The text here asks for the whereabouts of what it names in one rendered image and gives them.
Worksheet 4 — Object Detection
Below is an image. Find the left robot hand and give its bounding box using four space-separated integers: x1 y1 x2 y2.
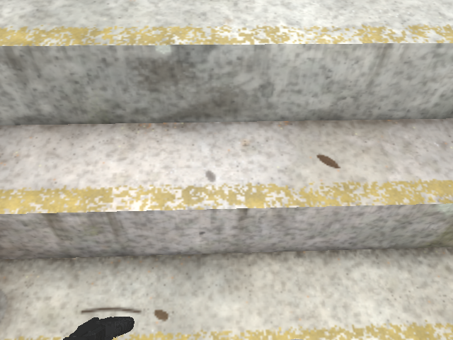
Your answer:
63 317 134 340

